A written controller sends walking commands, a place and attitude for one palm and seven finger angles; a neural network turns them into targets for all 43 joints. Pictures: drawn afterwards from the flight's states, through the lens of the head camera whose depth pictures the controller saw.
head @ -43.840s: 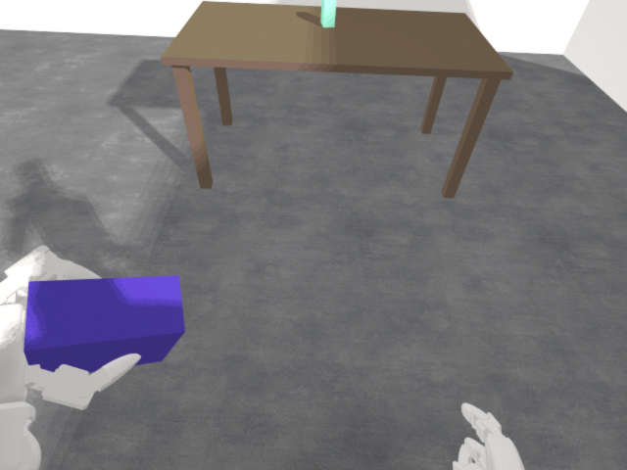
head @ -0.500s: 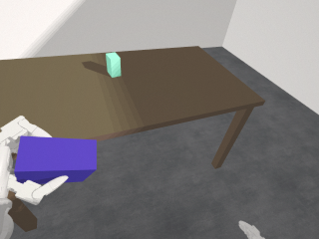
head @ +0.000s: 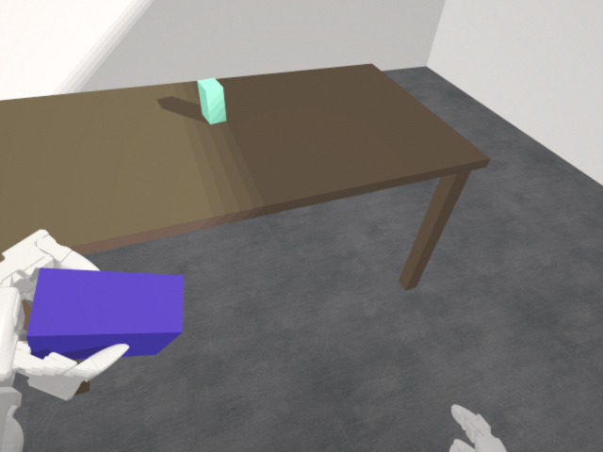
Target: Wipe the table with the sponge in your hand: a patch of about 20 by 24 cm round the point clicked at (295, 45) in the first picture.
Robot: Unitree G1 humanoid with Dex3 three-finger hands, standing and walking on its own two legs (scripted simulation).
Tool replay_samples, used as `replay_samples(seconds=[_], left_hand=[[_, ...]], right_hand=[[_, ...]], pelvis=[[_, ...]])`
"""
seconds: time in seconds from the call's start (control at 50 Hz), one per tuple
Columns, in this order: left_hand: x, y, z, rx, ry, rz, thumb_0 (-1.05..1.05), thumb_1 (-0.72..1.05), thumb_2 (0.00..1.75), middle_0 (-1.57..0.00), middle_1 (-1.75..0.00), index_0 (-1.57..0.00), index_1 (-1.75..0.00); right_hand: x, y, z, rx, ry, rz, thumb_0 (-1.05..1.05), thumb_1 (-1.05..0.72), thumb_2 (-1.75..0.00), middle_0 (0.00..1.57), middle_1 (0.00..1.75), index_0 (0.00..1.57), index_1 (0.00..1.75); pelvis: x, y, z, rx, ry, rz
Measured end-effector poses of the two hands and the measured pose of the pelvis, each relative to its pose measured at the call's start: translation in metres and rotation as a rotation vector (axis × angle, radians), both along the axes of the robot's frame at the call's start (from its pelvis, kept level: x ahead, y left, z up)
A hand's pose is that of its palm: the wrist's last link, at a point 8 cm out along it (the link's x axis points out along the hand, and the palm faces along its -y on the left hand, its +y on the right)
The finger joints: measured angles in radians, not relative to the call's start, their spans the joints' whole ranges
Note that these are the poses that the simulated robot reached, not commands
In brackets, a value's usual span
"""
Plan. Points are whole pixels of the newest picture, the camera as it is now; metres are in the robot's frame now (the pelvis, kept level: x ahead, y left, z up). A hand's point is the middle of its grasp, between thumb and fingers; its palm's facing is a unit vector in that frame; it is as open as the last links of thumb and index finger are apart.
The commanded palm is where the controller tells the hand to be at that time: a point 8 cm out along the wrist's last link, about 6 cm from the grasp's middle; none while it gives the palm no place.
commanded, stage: stop stepping back and stand still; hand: left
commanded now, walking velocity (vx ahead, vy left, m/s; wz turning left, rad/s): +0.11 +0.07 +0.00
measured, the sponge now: (128, 318) +0.22 +0.19 +0.14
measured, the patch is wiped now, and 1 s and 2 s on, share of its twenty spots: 1.00 1.00 1.00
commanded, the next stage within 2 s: stand and wait in 0.44 s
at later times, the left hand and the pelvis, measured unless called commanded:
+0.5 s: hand (73, 325) +0.19 +0.22 +0.18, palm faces +0.38 -0.84 -0.38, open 10.0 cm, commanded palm +0.14 +0.27 +0.19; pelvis -0.01 -0.01 +0.00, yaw +2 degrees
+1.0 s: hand (45, 304) +0.22 +0.26 +0.17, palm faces +0.41 -0.84 -0.35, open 10.0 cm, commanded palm +0.17 +0.30 +0.19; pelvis +0.01 +0.01 +0.02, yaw +1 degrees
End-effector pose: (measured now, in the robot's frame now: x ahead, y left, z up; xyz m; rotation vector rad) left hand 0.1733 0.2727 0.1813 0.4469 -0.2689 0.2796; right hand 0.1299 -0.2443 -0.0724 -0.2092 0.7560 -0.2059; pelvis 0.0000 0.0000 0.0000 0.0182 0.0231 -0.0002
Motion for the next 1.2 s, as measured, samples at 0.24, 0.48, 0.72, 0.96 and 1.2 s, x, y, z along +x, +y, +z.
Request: replay_samples(seconds=[0.24, 0.48, 0.72, 0.96, 1.2], left_hand=[[-0.016, 0.009, 0.003, 0.032, 0.038, 0.130, -0.01, -0.51, 1.07, -0.76, -1.35, -0.76, -1.37], [-0.020, -0.015, 0.007, -0.013, 0.004, 0.061, -0.01, -0.51, 1.07, -0.76, -1.35, -0.76, -1.37], [-0.004, 0.006, -0.003, -0.059, 0.077, 0.141, -0.01, -0.51, 1.07, -0.76, -1.35, -0.75, -1.37], [0.003, 0.023, 0.000, -0.066, 0.066, 0.131, -0.01, -0.51, 1.07, -0.76, -1.35, -0.75, -1.37], [0.001, 0.032, -0.003, -0.088, 0.069, 0.127, -0.01, -0.51, 1.07, -0.76, -1.35, -0.75, -1.37]], right_hand=[[0.003, 0.004, -0.006, 0.057, -0.079, 0.042, 0.01, -0.90, -0.90, 0.20, 0.30, 0.20, 0.30], [0.009, -0.005, 0.001, -0.004, -0.009, 0.057, 0.01, -0.90, -0.89, 0.20, 0.30, 0.20, 0.30], [0.045, 0.004, 0.019, -0.007, -0.071, 0.083, 0.01, -0.90, -0.89, 0.20, 0.30, 0.20, 0.30], [0.068, 0.031, 0.033, -0.002, -0.108, 0.110, 0.01, -0.90, -0.89, 0.20, 0.30, 0.20, 0.30], [0.055, 0.045, 0.030, 0.003, -0.075, 0.113, 0.01, -0.90, -0.89, 0.20, 0.30, 0.20, 0.30]], pelvis=[[-0.007, -0.008, 0.000, 0.015, -0.046, 0.014], [-0.009, -0.015, 0.004, -0.020, -0.032, 0.037], [0.008, -0.006, 0.014, -0.025, -0.035, 0.034], [0.014, 0.010, 0.018, -0.029, -0.038, 0.022], [0.011, 0.021, 0.019, -0.033, -0.040, 0.017]])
